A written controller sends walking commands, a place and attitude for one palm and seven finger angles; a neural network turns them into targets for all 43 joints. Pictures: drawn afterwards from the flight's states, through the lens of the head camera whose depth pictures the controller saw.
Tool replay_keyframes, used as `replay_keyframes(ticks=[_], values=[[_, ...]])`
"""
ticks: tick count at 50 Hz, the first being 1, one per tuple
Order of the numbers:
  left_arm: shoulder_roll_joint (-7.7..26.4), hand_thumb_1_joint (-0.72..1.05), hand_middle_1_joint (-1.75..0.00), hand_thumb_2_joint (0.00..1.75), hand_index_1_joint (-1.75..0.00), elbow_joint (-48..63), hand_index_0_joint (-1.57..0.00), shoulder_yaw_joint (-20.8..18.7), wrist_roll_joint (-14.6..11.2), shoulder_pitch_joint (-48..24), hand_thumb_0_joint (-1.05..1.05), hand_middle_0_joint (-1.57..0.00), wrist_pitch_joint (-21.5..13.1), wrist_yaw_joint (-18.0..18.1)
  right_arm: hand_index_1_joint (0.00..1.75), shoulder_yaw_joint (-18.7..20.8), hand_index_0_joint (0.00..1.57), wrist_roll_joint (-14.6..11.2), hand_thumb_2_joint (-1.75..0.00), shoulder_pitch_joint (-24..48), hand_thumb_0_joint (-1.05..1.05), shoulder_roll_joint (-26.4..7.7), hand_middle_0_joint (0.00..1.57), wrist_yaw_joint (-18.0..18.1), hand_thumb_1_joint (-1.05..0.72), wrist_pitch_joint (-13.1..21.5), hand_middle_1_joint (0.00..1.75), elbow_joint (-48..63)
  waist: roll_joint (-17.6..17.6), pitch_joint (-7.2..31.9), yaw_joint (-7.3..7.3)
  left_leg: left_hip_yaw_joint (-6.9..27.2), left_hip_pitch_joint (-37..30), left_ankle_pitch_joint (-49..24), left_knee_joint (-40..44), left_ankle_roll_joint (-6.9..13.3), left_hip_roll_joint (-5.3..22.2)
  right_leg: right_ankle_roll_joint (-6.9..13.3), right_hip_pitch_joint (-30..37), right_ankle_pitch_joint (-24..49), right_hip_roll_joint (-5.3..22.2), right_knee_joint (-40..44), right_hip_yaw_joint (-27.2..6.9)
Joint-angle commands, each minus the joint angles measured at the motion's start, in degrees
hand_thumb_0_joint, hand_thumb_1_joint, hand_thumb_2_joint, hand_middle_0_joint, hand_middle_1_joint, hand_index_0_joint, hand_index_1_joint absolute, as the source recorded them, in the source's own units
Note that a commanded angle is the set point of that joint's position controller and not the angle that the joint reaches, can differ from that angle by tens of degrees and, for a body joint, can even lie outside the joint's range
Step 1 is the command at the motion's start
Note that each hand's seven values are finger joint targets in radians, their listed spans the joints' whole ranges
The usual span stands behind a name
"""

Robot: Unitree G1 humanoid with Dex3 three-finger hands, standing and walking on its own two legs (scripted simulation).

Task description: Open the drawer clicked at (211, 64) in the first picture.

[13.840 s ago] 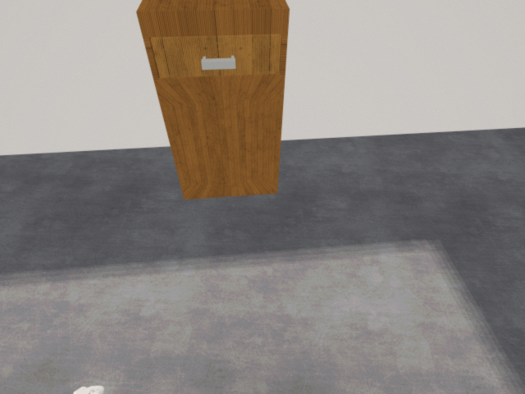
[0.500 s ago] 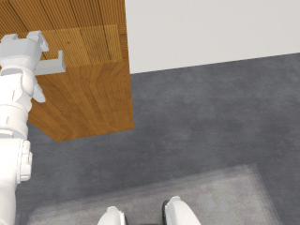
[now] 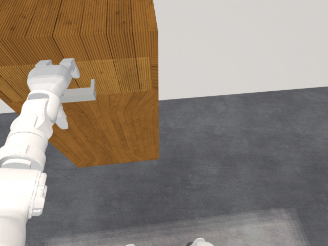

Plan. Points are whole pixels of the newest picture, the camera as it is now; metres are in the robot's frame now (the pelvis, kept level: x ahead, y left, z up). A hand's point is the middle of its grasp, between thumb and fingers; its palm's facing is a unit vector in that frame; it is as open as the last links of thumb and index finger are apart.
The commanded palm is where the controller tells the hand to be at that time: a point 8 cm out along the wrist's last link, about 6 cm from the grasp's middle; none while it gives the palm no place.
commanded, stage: re-aim the fingers above the handle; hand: left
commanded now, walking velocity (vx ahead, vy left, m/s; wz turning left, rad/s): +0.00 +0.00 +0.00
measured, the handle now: (74, 89) +0.54 +0.25 +0.00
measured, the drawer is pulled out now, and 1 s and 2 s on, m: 0.00 0.00 0.00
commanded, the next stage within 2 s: lower the fingers behind the handle in 2.00 s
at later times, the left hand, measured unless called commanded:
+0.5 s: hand (64, 91) +0.48 +0.24 +0.06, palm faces -0.05 +0.00 -1.00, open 13.8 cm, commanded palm +0.47 +0.25 +0.11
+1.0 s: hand (65, 90) +0.49 +0.24 +0.06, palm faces -0.05 -0.01 -1.00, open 13.8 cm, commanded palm +0.46 +0.24 +0.11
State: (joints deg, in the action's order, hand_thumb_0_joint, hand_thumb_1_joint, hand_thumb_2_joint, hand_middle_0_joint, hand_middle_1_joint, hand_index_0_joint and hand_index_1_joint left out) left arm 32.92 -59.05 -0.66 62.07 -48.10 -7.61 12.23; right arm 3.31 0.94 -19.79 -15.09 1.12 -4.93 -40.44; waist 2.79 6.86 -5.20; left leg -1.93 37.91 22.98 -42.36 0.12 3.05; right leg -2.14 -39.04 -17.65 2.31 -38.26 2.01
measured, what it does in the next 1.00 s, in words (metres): stands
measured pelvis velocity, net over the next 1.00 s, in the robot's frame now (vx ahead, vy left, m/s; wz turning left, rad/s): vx -0.02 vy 0.00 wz -0.02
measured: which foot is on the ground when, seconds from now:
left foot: down 0.00-1.00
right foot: down 0.00-1.00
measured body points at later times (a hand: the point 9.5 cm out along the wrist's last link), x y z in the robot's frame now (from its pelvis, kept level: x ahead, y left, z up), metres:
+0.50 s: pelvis -0.01 -0.01 +0.00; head +0.09 -0.02 +0.44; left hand +0.48 +0.24 +0.12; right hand -0.02 -0.29 -0.13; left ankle -0.04 +0.11 -0.71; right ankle -0.01 -0.15 -0.71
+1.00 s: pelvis -0.02 +0.00 +0.00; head +0.09 -0.01 +0.43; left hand +0.49 +0.24 +0.11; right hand -0.03 -0.28 -0.13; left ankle -0.04 +0.11 -0.71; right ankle -0.01 -0.15 -0.71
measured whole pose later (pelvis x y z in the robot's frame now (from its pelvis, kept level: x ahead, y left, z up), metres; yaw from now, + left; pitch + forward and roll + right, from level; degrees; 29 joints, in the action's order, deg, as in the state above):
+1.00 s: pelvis -0.02 +0.00 +0.00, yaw -1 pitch +19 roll -1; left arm 34.4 -64.6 -2.2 63.2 -52.7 -4.8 13.8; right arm 2.9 1.1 -21.7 -15.5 1.4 -3.4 -41.7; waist 2.9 6.8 -7.5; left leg -3.1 40.5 22.1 -43.3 0.2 3.3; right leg -2.1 -42.4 -16.3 1.9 -39.4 0.5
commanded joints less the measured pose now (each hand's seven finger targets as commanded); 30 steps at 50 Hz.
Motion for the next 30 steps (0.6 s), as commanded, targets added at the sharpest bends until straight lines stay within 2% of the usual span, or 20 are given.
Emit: replay_keyframes(ticks=[1,4,5,6,7,10,11,13,14,16,17,18,19,21,23,24,26,28,29,30], values=[[14.8,-0.50,-1.20,0.30,-1.20,11.7,-0.30,-3.9,-0.2,-27.7,0.00,-0.30,0.4,4.3,0.30,3.7,0.20,0.5,-0.90,-10.2,0.00,-9.6,0.20,0.5,-0.90,0.7,0.30,1.1,4.4,25.6,-1.93,0.9,-17.3,-37.9,1.3,1.3,-3.1,3.1,11.3,23.9,-4.8,0.3,1.0],[15.9,-0.50,-1.20,0.30,-1.20,10.7,-0.30,-4.6,0.2,-28.3,0.00,-0.30,2.0,5.1,0.30,3.6,0.20,0.6,-0.90,-10.0,0.00,-9.8,0.20,0.2,-0.90,0.6,0.30,1.0,3.9,27.4,-1.79,0.5,-16.6,-37.6,1.2,1.4,-3.2,3.0,13.1,25.3,-4.7,0.1,0.8],[16.6,-0.50,-1.20,0.30,-1.20,9.3,-0.30,-4.8,0.4,-27.6,0.00,-0.30,2.8,4.9,0.30,3.4,0.20,0.4,-0.90,-9.8,0.00,-9.9,0.20,0.2,-0.90,0.4,0.30,0.9,4.0,26.0,-1.55,0.6,-15.6,-36.6,1.6,1.3,-3.3,3.2,13.1,25.1,-4.7,0.1,0.8],[14.9,-0.50,-1.20,0.30,-1.20,9.1,-0.30,-3.4,0.4,-27.8,0.00,-0.30,3.3,4.7,0.30,3.4,0.20,0.4,-0.90,-9.6,0.00,-9.8,0.20,0.2,-0.90,0.5,0.30,1.2,3.2,25.7,-1.86,0.4,-15.1,-35.3,2.0,1.4,-3.3,3.1,13.4,24.6,-4.7,0.3,0.9],[15.1,-0.50,-1.20,0.30,-1.20,8.0,-0.30,-3.5,0.4,-27.1,0.00,-0.30,3.9,4.4,0.30,3.4,0.20,0.2,-0.90,-9.5,0.00,-9.9,0.20,0.2,-0.90,0.4,0.30,1.2,2.1,25.0,-1.91,0.2,-14.4,-33.4,2.2,1.5,-3.4,3.1,13.8,24.1,-4.7,0.6,0.8],[14.3,-0.50,-1.20,0.30,-1.20,7.9,-0.30,-2.0,0.5,-29.2,0.00,-0.30,4.0,3.2,0.30,3.4,0.20,-0.1,-0.90,-9.6,0.00,-9.9,0.20,0.7,-0.90,0.6,0.30,1.3,1.6,24.1,-2.75,0.0,-14.2,-30.9,2.9,1.8,-3.5,3.0,13.8,23.7,-4.7,1.4,0.5],[14.3,-0.50,-1.20,0.30,-1.20,8.4,-0.30,-2.1,0.3,-29.3,0.00,-0.30,3.6,2.9,0.30,3.3,0.20,0.0,-0.90,-9.7,0.00,-9.8,0.20,0.8,-0.90,0.8,0.30,1.5,2.1,24.5,-2.35,-0.1,-14.3,-30.7,3.0,1.8,-3.6,3.1,14.5,23.7,-4.6,1.5,0.3],[15.7,-0.50,-1.20,0.30,-1.20,9.0,-0.30,-3.5,-0.1,-28.7,0.00,-0.30,2.6,2.3,0.30,3.3,0.20,0.1,-0.90,-9.9,0.00,-10.0,0.20,1.1,-0.90,0.8,0.30,1.6,0.8,25.2,-2.09,-0.1,-14.0,-30.7,3.2,2.0,-3.7,3.1,16.1,24.6,-4.6,1.6,0.0],[16.3,-0.50,-1.20,0.30,-1.20,7.7,-0.30,-4.0,0.0,-26.7,0.00,-0.30,2.3,2.2,0.30,3.2,0.20,0.0,-0.90,-9.6,0.00,-9.9,0.20,1.2,-0.90,0.8,0.30,1.7,0.6,24.3,-1.65,-0.3,-12.7,-28.7,3.5,2.0,-3.8,3.0,16.1,23.5,-4.5,1.6,0.0],[15.6,-0.50,-1.20,0.30,-1.20,7.6,-0.30,-3.3,0.3,-27.0,0.00,-0.30,1.8,2.5,0.30,3.2,0.20,-0.1,-0.90,-9.4,0.00,-9.8,0.20,1.3,-0.90,1.0,0.30,1.6,0.5,22.5,-1.89,-0.6,-11.9,-27.0,3.7,2.0,-3.8,3.0,15.0,22.3,-4.5,1.9,0.0],[17.6,-0.50,-1.20,0.30,-1.20,7.3,-0.30,-4.9,0.2,-26.5,0.00,-0.30,1.7,2.8,0.30,3.1,0.20,-0.1,-0.90,-9.4,0.00,-10.1,0.20,1.3,-0.90,1.1,0.30,1.6,0.5,22.2,-1.43,-0.7,-11.0,-25.5,3.9,2.0,-3.8,3.0,15.4,21.6,-4.4,1.9,-0.2],[20.2,-0.50,-1.20,0.30,-1.20,7.8,-0.30,-6.9,0.1,-26.7,0.00,-0.30,1.3,3.1,0.30,3.0,0.20,0.1,-0.90,-9.3,0.00,-10.4,0.20,1.4,-0.90,1.0,0.30,1.4,-0.5,23.6,-0.91,-0.7,-10.2,-25.5,4.0,2.1,-3.9,3.1,17.2,22.3,-4.2,1.7,-0.4],[22.1,-0.50,-1.20,0.30,-1.20,8.0,-0.30,-8.0,0.5,-26.5,0.00,-0.30,1.2,3.5,0.30,2.8,0.20,0.1,-0.90,-9.0,0.00,-10.4,0.20,1.4,-0.90,1.1,0.30,1.6,0.4,24.6,-0.39,-0.8,-9.3,-25.4,3.9,2.1,-4.1,3.0,18.0,22.9,-4.1,1.1,-0.7],[20.1,-0.50,-1.20,0.30,-1.20,5.7,-0.30,-6.2,0.7,-25.3,0.00,-0.30,2.0,4.0,0.30,2.7,0.20,-0.2,-0.90,-8.8,0.00,-10.3,0.20,1.4,-0.90,1.3,0.30,1.6,-0.1,21.7,-1.03,-1.2,-8.0,-23.3,4.1,2.0,-4.1,2.9,16.5,21.3,-4.1,1.5,-0.3],[22.7,-0.50,-1.20,0.30,-1.20,6.1,-0.30,-7.8,0.6,-26.1,0.00,-0.30,1.9,4.2,0.30,2.8,0.20,-0.1,-0.90,-8.8,0.00,-10.8,0.20,1.5,-0.90,1.3,0.30,1.5,-1.0,22.9,-0.96,-1.3,-7.4,-22.4,3.9,2.2,-4.1,2.8,17.6,21.1,-4.0,1.6,-0.8],[21.5,-0.50,-1.20,0.30,-1.20,6.3,-0.30,-6.5,0.8,-27.0,0.00,-0.30,1.8,4.2,0.30,2.9,0.20,-0.2,-0.90,-9.0,0.00,-10.6,0.20,1.6,-0.90,1.5,0.30,1.6,-0.1,24.2,-1.52,-1.4,-7.9,-22.2,3.9,2.2,-4.1,2.6,17.5,21.2,-4.0,1.6,-1.0],[21.5,-0.50,-1.20,0.30,-1.20,5.6,-0.30,-6.1,0.8,-27.3,0.00,-0.30,1.7,3.8,0.30,2.9,0.20,-0.3,-0.90,-9.3,0.00,-10.8,0.20,1.8,-0.90,1.8,0.30,1.1,0.1,23.1,-1.85,-1.2,-8.2,-21.5,3.9,2.2,-4.0,2.6,16.3,20.2,-4.0,1.8,-0.9],[19.0,-0.50,-1.20,0.30,-1.20,7.3,-0.30,-4.4,0.5,-29.0,0.00,-0.30,0.8,3.3,0.30,3.3,0.20,-0.3,-0.90,-10.0,0.00,-10.6,0.20,1.9,-0.90,2.1,0.30,1.1,0.3,25.0,-2.66,-0.9,-10.2,-22.7,3.6,2.2,-3.9,2.8,15.8,20.4,-4.3,2.0,-0.8],[16.8,-0.50,-1.20,0.30,-1.20,7.0,-0.30,-2.4,0.4,-30.0,0.00,-0.30,0.5,3.2,0.30,3.5,0.20,-0.4,-0.90,-10.3,0.00,-10.4,0.20,2.0,-0.90,2.4,0.30,0.9,1.4,23.9,-3.56,-0.9,-11.1,-22.3,3.5,2.2,-3.8,2.7,13.9,19.5,-4.3,2.4,-0.8],[16.9,-0.50,-1.20,0.30,-1.20,6.5,-0.30,-2.8,0.2,-29.6,0.00,-0.30,0.3,3.0,0.30,3.6,0.20,-0.4,-0.90,-10.7,0.00,-10.5,0.20,2.0,-0.90,2.5,0.30,0.4,1.1,23.3,-3.43,-0.7,-11.3,-21.7,3.5,2.2,-3.8,2.7,12.9,18.5,-4.4,2.6,-0.7]])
